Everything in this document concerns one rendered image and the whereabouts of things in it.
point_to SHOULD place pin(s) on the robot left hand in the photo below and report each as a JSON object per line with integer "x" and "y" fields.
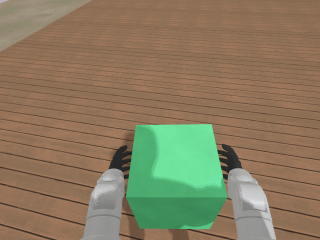
{"x": 117, "y": 161}

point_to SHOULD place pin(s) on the robot right forearm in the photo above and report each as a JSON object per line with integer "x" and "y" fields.
{"x": 250, "y": 207}

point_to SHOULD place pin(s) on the robot right hand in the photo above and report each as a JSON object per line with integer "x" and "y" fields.
{"x": 232, "y": 160}

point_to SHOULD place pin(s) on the carton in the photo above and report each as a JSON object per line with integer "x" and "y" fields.
{"x": 175, "y": 178}

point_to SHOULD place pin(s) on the robot left forearm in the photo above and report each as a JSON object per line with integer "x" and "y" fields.
{"x": 105, "y": 207}

